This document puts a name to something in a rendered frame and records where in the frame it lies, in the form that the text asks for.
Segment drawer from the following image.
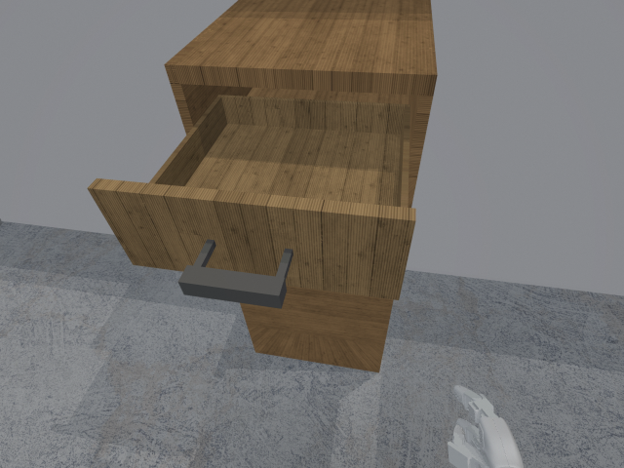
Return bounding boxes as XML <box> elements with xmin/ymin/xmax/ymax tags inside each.
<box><xmin>88</xmin><ymin>95</ymin><xmax>416</xmax><ymax>300</ymax></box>

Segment robot right hand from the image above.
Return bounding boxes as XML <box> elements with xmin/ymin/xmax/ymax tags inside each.
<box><xmin>448</xmin><ymin>385</ymin><xmax>524</xmax><ymax>468</ymax></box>

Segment handle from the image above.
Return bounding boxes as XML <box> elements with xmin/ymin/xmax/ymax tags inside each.
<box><xmin>178</xmin><ymin>239</ymin><xmax>293</xmax><ymax>309</ymax></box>

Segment cabinet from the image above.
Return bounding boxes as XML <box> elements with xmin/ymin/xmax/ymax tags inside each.
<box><xmin>164</xmin><ymin>0</ymin><xmax>438</xmax><ymax>372</ymax></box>

